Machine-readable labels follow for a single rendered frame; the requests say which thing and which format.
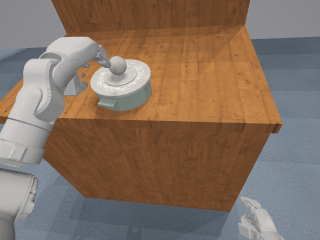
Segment robot left upper arm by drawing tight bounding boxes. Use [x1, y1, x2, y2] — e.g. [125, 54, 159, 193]
[0, 168, 39, 240]

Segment robot left hand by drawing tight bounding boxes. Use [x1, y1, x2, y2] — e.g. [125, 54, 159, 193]
[46, 36, 111, 96]

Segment pot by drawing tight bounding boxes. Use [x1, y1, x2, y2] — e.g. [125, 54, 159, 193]
[97, 80, 152, 111]

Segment table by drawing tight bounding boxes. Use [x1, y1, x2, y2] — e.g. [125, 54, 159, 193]
[0, 0, 283, 212]

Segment knob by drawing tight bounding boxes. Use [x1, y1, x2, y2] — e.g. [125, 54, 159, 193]
[109, 56, 127, 75]

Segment lid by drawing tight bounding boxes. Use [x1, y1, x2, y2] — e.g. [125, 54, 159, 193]
[90, 59, 151, 98]

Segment robot right hand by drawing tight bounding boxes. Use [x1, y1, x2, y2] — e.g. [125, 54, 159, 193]
[238, 196, 278, 240]

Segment left robot forearm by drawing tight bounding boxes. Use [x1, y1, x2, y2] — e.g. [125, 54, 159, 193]
[0, 50, 76, 168]

